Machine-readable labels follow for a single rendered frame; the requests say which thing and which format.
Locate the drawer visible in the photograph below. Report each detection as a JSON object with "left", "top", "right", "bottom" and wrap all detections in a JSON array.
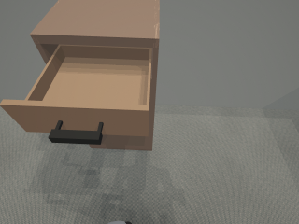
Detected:
[{"left": 0, "top": 44, "right": 152, "bottom": 137}]

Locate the cabinet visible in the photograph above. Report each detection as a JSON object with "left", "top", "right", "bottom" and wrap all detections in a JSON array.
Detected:
[{"left": 30, "top": 0, "right": 160, "bottom": 151}]

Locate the handle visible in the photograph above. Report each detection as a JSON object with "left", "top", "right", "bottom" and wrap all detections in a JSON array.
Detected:
[{"left": 48, "top": 120, "right": 104, "bottom": 145}]

